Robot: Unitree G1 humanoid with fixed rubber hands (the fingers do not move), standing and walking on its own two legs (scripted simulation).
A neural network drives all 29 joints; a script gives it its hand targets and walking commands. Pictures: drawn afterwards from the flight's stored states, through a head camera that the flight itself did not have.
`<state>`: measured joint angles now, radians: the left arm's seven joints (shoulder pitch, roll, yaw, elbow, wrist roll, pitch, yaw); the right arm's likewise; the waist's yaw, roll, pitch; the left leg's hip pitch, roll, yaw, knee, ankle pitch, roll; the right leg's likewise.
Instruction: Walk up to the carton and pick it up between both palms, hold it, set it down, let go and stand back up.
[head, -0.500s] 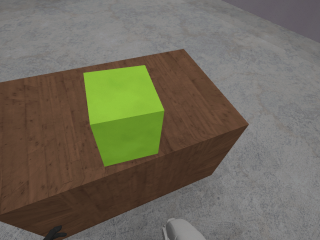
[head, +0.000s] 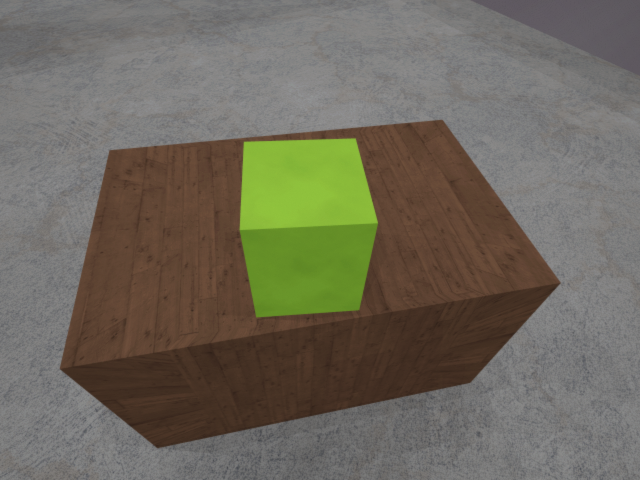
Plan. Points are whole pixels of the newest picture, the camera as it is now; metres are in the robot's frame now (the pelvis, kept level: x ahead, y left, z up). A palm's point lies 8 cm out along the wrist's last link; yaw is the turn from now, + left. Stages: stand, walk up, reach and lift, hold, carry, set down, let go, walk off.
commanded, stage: walk up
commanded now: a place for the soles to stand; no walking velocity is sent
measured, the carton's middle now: (304, 230) +0.54 +0.01 -0.06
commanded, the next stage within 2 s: reach and lift in 1.56 s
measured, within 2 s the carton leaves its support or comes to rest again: neither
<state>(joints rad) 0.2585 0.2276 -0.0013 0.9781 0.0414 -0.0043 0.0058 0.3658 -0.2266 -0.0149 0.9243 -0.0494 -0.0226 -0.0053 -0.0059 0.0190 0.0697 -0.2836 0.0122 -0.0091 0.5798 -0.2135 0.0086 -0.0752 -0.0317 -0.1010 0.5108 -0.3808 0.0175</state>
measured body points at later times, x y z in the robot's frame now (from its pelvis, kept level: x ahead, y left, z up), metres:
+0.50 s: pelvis +0.03 -0.03 +0.01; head +0.03 -0.04 +0.46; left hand +0.10 +0.22 -0.13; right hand +0.07 -0.27 -0.15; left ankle +0.04 +0.11 -0.73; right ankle +0.05 -0.12 -0.73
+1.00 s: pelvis +0.03 -0.02 +0.00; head +0.05 +0.00 +0.45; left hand +0.08 +0.25 -0.14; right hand +0.12 -0.27 -0.13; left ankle +0.04 +0.11 -0.73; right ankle +0.05 -0.12 -0.73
